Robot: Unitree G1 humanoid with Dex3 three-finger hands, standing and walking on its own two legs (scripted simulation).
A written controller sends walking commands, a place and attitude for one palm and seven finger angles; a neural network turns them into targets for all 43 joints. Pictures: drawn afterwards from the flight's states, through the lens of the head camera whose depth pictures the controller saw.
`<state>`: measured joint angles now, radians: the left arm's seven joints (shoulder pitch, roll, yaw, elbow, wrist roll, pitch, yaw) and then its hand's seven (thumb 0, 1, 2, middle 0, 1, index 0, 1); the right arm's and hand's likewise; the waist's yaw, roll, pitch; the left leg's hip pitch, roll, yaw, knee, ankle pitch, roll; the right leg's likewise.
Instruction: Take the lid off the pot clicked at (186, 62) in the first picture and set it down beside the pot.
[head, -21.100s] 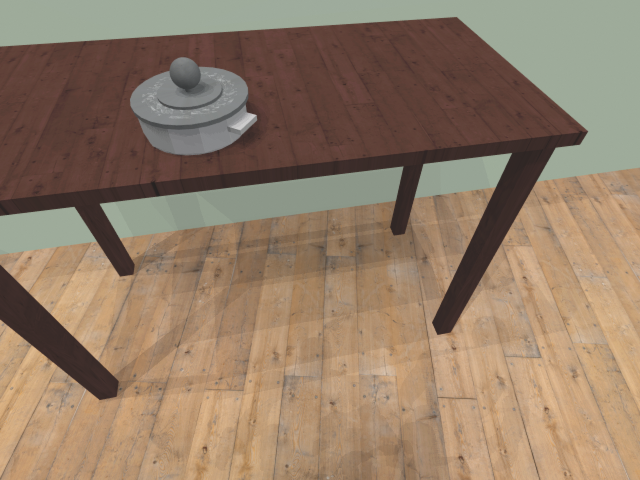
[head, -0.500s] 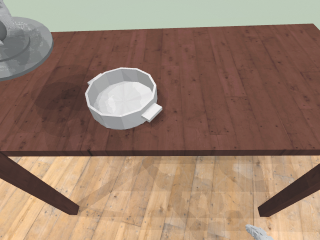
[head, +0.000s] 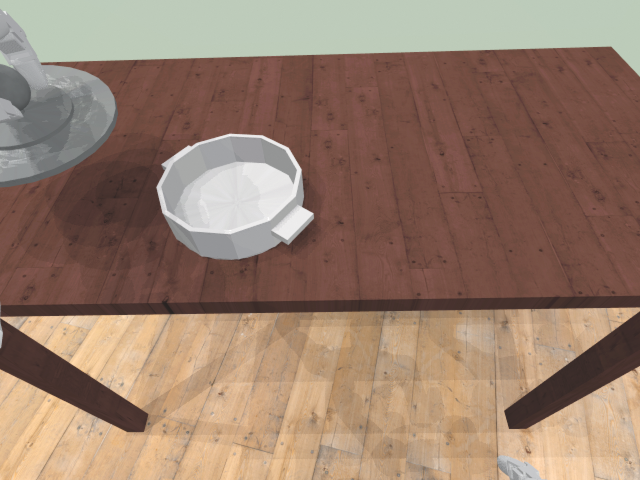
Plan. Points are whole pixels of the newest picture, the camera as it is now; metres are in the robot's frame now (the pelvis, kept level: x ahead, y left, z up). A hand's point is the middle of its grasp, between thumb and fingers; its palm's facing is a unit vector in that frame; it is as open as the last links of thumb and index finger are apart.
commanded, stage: lower the lid onto the table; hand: left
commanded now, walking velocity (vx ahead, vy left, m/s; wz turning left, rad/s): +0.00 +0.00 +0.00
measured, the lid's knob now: (1, 89) +0.47 +0.33 +0.25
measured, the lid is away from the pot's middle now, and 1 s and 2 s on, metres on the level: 0.22 0.23 0.22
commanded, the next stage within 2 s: open the fingers wide in 2.00 s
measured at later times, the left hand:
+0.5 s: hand out of the picture +0.43 +0.33 +0.23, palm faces -0.24 -0.12 -0.96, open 7.6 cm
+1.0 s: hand (23, 149) +0.44 +0.33 +0.20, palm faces -0.30 -0.12 -0.95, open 7.6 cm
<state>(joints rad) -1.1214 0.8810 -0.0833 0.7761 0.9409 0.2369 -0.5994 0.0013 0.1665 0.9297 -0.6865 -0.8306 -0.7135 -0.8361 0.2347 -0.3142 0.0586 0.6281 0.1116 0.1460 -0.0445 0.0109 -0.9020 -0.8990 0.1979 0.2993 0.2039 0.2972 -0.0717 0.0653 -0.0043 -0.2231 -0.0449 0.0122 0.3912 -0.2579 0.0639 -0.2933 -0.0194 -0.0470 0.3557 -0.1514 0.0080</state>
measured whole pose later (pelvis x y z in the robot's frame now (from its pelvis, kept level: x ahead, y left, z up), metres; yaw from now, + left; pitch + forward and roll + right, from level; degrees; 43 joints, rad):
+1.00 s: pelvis +0.00 +0.02 +0.00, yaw +0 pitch +6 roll -2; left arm -1.01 0.84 -0.06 0.84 0.91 0.11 -0.55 0.00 0.18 0.93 -0.68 -0.83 -0.71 -0.84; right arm 0.27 -0.30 0.04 0.64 0.10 0.14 -0.03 0.01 -0.90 -0.90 0.20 0.30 0.20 0.30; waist -0.09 0.06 -0.02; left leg -0.25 -0.06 0.01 0.42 -0.27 0.08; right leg -0.31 -0.03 -0.05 0.36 -0.15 0.02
